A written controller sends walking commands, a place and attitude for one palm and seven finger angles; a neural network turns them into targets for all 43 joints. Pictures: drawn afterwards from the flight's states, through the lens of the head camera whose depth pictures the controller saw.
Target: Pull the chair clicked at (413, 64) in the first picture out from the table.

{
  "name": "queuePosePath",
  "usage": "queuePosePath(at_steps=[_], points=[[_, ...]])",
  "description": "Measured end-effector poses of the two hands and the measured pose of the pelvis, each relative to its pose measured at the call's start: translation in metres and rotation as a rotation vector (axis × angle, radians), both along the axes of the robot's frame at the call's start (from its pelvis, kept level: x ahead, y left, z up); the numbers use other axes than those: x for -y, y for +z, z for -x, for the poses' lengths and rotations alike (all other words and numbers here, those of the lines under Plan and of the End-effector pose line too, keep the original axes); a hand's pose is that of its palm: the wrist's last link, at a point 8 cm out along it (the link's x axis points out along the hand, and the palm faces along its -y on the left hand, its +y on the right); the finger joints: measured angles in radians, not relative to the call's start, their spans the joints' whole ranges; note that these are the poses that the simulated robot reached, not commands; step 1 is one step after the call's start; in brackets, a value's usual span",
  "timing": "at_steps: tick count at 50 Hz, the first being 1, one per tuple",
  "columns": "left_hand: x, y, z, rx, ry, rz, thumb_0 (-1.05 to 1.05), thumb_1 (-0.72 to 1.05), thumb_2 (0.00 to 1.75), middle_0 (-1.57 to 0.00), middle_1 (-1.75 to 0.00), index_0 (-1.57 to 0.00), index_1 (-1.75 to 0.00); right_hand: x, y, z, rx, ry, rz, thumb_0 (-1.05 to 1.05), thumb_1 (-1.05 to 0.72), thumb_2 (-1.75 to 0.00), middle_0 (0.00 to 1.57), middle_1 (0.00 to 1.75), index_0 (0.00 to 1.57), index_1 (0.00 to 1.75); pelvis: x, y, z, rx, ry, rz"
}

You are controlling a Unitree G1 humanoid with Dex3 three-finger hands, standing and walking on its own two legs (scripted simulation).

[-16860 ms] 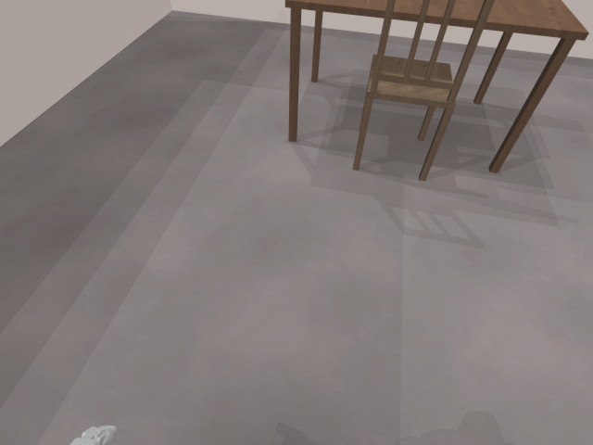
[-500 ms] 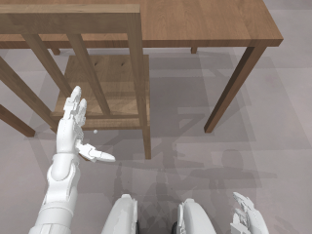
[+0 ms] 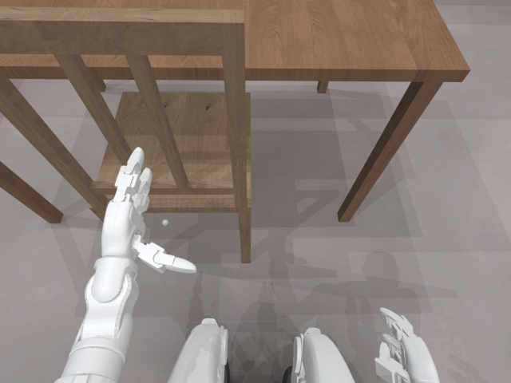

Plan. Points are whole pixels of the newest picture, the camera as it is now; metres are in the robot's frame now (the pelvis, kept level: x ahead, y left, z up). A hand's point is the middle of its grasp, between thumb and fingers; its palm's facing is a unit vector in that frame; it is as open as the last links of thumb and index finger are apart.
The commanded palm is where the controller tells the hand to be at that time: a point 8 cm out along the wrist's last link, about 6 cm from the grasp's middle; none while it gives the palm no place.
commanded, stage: push the fingers through the gap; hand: left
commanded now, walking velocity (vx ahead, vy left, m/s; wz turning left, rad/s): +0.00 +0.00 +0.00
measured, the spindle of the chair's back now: (113, 134) +0.49 +0.27 +0.04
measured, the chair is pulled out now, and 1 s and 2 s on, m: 0.00 0.00 0.00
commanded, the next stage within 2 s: hook a spindle and tug to test in 1.64 s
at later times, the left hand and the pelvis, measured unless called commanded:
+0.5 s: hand (166, 196) +0.38 +0.17 +0.03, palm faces +0.06 -1.00 -0.03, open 16.9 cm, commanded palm +0.36 +0.21 +0.03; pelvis +0.00 +0.00 +0.00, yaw +0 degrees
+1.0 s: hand (175, 172) +0.43 +0.16 +0.03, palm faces +0.08 -1.00 -0.04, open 16.9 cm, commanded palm +0.40 +0.21 +0.03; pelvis +0.00 +0.00 +0.00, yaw -1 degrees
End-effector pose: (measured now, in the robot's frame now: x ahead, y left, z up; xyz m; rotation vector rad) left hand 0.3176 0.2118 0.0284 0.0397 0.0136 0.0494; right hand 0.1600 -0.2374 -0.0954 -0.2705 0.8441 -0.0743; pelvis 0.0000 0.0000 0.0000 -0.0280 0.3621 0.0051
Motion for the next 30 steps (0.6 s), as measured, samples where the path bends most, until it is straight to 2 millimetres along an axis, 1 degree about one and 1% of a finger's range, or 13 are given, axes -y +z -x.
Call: queuePosePath(at_steps=[7, 15, 19, 30], points=[[-0.004, 0.001, -0.006, 0.011, 0.001, 0.002, -0.01, -0.50, 0.30, -0.06, -0.08, -0.06, -0.08, 0.000, -0.003, 0.003, -0.014, 0.001, 0.005, 0.01, -0.90, -0.90, 0.20, 0.30, 0.20, 0.30, 0.000, -0.001, 0.000, -0.004, 0.005, 0.004], [-0.002, 0.002, -0.026, 0.013, -0.007, 0.006, -0.01, -0.50, 0.30, -0.06, -0.08, -0.06, -0.08, 0.005, -0.006, 0.014, -0.049, -0.021, 0.015, 0.01, -0.90, -0.90, 0.20, 0.30, 0.20, 0.30, 0.000, -0.002, -0.001, -0.016, 0.001, 0.003], [-0.004, 0.001, -0.034, 0.006, 0.004, 0.007, -0.01, -0.50, 0.30, -0.06, -0.08, -0.06, -0.08, 0.008, -0.006, 0.021, -0.069, -0.038, 0.018, 0.01, -0.90, -0.90, 0.20, 0.30, 0.20, 0.30, 0.000, -0.001, -0.002, -0.020, -0.004, 0.000], [-0.006, 0.002, -0.051, 0.010, 0.010, 0.007, -0.01, -0.50, 0.30, -0.06, -0.08, -0.06, -0.08, 0.015, -0.008, 0.038, -0.120, -0.064, 0.027, 0.01, -0.90, -0.90, 0.20, 0.30, 0.20, 0.30, 0.000, 0.000, -0.002, -0.027, -0.007, 0.000]])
